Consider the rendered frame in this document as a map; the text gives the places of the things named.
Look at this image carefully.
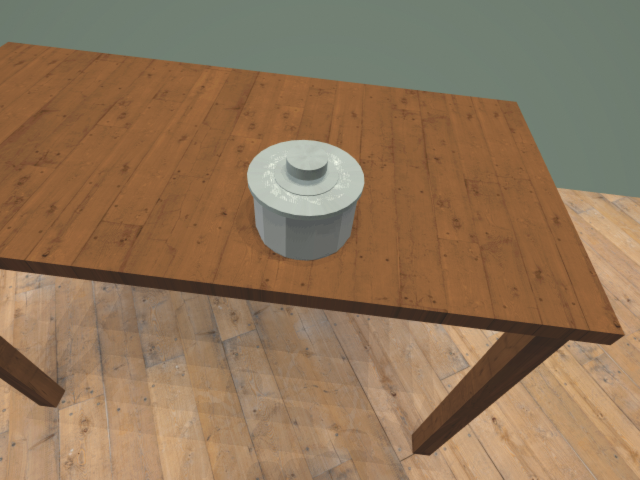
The lid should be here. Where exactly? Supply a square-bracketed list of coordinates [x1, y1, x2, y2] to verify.
[247, 140, 364, 221]

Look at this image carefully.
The knob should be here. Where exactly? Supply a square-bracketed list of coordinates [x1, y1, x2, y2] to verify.
[286, 144, 328, 181]

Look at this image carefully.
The table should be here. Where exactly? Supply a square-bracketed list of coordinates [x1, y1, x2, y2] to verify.
[0, 42, 625, 456]

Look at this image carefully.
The pot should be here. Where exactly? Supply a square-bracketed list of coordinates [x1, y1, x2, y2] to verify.
[253, 197, 357, 261]

